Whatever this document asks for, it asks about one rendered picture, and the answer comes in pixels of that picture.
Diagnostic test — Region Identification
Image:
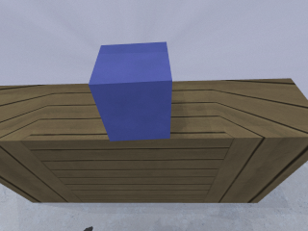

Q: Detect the pedestal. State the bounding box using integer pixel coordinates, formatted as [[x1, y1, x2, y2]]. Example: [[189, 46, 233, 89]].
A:
[[0, 78, 308, 203]]

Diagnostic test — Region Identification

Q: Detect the carton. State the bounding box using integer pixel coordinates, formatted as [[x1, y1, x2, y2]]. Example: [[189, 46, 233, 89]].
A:
[[89, 41, 172, 141]]

